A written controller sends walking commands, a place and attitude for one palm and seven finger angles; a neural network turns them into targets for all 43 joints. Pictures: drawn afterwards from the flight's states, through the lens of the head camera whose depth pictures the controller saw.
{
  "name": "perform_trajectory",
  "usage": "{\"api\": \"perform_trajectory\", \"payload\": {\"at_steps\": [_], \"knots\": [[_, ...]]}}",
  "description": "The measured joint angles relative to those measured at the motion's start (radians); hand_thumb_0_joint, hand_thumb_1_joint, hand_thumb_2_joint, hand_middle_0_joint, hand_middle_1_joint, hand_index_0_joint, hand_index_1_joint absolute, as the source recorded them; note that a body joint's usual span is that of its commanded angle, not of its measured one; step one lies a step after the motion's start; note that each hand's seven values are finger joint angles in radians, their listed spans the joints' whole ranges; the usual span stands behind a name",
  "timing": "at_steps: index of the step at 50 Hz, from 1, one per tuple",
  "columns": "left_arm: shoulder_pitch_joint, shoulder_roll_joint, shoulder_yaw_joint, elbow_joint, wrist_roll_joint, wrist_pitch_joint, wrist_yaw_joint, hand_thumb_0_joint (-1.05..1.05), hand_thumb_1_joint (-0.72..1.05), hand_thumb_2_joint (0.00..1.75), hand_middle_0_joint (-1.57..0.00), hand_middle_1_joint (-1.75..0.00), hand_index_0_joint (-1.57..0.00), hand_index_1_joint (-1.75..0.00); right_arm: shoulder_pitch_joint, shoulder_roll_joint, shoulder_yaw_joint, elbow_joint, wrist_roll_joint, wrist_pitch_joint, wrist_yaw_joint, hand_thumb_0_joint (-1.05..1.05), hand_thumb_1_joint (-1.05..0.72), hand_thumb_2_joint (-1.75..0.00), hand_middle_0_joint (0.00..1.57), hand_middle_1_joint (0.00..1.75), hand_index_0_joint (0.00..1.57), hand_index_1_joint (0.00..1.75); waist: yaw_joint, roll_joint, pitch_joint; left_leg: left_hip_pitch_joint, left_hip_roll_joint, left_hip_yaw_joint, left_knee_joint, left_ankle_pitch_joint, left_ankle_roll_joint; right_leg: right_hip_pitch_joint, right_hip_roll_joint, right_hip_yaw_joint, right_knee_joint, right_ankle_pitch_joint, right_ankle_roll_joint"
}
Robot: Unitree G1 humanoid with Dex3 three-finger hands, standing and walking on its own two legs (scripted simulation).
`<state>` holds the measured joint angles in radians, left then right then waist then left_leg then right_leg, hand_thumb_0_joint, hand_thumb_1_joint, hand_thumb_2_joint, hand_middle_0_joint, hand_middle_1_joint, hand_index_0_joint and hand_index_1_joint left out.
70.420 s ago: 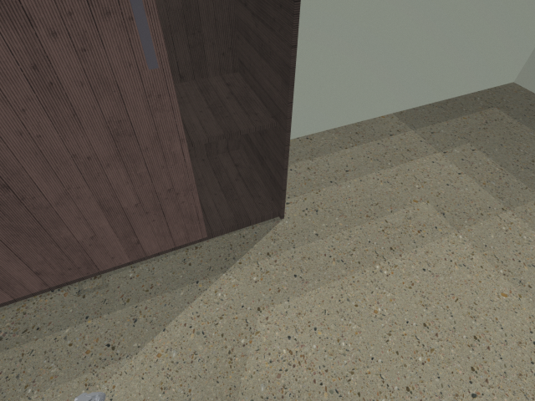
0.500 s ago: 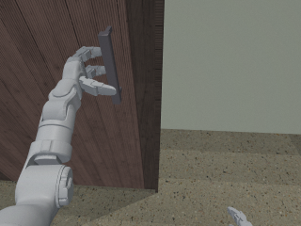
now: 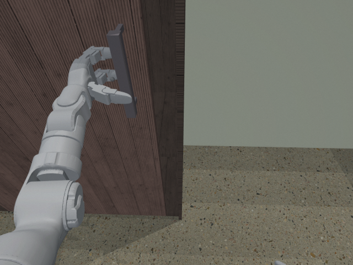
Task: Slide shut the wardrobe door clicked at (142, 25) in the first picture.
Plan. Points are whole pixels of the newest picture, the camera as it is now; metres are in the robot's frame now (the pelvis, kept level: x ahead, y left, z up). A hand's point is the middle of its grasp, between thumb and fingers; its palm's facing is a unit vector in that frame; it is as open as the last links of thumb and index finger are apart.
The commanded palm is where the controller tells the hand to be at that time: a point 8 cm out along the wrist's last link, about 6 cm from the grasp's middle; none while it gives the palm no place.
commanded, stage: slide the fingers in behind the handle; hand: left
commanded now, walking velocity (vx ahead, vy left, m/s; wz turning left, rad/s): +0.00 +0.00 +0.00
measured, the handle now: (126, 74) +0.49 +0.13 +0.20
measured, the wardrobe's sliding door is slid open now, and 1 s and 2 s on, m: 0.07 0.07 0.07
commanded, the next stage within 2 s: grip the handle and tug to test in 1.72 s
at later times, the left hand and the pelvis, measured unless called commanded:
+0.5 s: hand (114, 84) +0.43 +0.14 +0.21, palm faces -0.01 -1.00 +0.00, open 14.0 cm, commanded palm +0.41 +0.19 +0.21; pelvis +0.00 +0.01 +0.00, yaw +0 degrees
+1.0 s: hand (128, 83) +0.43 +0.11 +0.22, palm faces -0.02 -1.00 +0.01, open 14.0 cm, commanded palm +0.41 +0.17 +0.21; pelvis +0.01 +0.00 +0.00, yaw -1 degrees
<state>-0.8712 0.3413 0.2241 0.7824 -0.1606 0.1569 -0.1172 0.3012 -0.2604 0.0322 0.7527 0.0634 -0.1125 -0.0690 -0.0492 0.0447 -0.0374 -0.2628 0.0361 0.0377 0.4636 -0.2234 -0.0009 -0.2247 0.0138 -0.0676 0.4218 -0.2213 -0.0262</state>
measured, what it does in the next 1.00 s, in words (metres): stands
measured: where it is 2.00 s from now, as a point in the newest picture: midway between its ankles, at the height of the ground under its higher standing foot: outside the picture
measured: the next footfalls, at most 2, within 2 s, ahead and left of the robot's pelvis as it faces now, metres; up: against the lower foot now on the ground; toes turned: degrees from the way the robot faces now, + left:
none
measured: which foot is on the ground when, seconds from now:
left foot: down 0.00-1.00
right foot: down 0.00-1.00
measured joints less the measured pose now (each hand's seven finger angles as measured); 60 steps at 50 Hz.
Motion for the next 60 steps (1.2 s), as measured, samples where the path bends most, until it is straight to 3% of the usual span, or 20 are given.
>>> {"api": "perform_trajectory", "payload": {"at_steps": [7,19,30,41,60], "knots": [[0.043,-0.007,0.006,-0.043,-0.007,-0.007,-0.013,-0.01,-0.5,0.3,-0.31,-1.21,-0.31,-1.22,-0.011,0.008,0.006,-0.023,0.004,-0.001,0.003,0.01,-0.91,-0.9,0.2,0.3,0.2,0.3,0.003,0.001,-0.008,0.012,0.0,0.012,-0.004,-0.003,0.003,0.007,0.0,0.012,-0.002,0.001,0.003],[0.114,-0.057,-0.018,-0.178,-0.016,0.055,0.016,-0.01,-0.5,0.3,-0.3,-1.2,-0.3,-1.2,-0.051,0.012,0.012,-0.035,0.004,0.012,-0.002,0.02,-0.91,-0.9,0.2,0.3,0.2,0.3,0.024,-0.001,-0.006,0.04,-0.005,0.015,-0.011,-0.006,0.007,0.034,-0.005,0.015,-0.009,-0.002,0.008],[0.093,-0.083,-0.048,-0.193,-0.021,0.089,0.04,-0.02,-0.5,0.3,-0.3,-1.2,-0.29,-1.2,-0.081,0.018,0.016,-0.035,0.0,0.019,-0.006,0.01,-0.91,-0.9,0.2,0.3,0.2,0.3,0.032,-0.001,-0.005,0.046,-0.01,0.007,-0.016,-0.006,0.006,0.041,-0.008,0.009,-0.01,-0.007,0.008],[0.122,-0.113,-0.059,-0.238,-0.013,0.121,0.069,-0.01,-0.5,0.3,-0.3,-1.2,-0.3,-1.2,-0.073,0.023,0.016,-0.035,-0.002,0.04,-0.004,0.01,-0.91,-0.9,0.2,0.3,0.2,0.3,0.033,0.003,-0.006,0.065,-0.006,0.011,-0.024,-0.009,0.002,0.056,-0.005,0.013,-0.012,-0.012,0.005],[0.13,-0.126,-0.065,-0.255,-0.013,0.123,0.093,-0.01,-0.5,0.3,-0.29,-1.2,-0.29,-1.2,-0.074,0.017,0.008,-0.027,-0.004,0.048,-0.008,0.02,-0.91,-0.9,0.2,0.3,0.2,0.3,0.03,0.002,-0.005,0.078,0.002,0.011,-0.037,0.003,-0.006,0.065,0.004,0.013,-0.02,-0.003,-0.004]]}}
